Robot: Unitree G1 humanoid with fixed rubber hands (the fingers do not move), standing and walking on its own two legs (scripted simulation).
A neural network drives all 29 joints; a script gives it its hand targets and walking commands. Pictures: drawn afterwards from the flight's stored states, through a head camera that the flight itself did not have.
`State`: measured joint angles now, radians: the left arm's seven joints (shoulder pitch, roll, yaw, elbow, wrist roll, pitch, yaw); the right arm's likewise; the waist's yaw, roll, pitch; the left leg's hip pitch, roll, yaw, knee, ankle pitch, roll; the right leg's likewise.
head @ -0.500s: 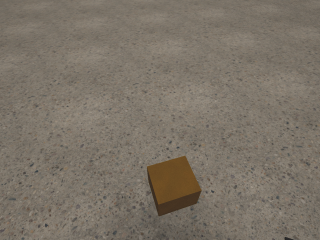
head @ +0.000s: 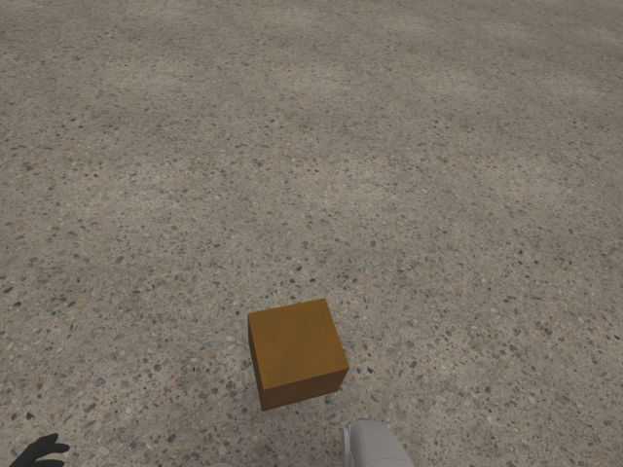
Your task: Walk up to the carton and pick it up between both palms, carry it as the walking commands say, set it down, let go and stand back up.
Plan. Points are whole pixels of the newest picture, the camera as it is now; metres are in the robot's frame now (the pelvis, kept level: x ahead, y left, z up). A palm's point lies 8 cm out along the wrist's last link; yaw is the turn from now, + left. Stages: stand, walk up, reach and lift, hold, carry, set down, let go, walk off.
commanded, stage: walk up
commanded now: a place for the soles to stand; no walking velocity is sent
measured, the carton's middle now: (294, 353) +0.53 -0.04 -0.64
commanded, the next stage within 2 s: none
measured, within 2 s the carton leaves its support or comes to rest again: neither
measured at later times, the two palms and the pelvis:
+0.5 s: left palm out of the picture +0.07 +0.17 -0.04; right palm out of the picture +0.18 -0.51 -0.06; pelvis +0.05 -0.18 +0.02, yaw +9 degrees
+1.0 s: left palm out of the picture +0.12 +0.19 -0.07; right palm (604, 377) +0.25 -0.46 -0.05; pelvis +0.10 -0.14 +0.01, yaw +12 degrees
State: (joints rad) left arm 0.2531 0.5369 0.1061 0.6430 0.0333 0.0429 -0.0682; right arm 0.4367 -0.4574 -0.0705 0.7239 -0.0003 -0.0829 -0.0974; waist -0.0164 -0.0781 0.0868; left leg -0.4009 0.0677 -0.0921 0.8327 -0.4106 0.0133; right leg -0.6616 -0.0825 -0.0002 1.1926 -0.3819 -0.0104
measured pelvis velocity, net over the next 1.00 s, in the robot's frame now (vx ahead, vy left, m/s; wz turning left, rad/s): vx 0.10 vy -0.14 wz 0.21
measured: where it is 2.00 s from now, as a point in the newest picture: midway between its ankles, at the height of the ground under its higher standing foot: outside the picture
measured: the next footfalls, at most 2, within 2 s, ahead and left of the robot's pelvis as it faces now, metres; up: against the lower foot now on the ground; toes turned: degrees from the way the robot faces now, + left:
right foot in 0.20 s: +0.17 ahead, -0.25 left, +0.00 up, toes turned +10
left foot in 0.82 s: +0.13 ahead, -0.01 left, +0.00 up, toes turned +11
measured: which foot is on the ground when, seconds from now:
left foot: down 0.00-0.20, up 0.22-0.80, down 0.82-1.00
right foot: up 0.00-0.18, down 0.20-1.00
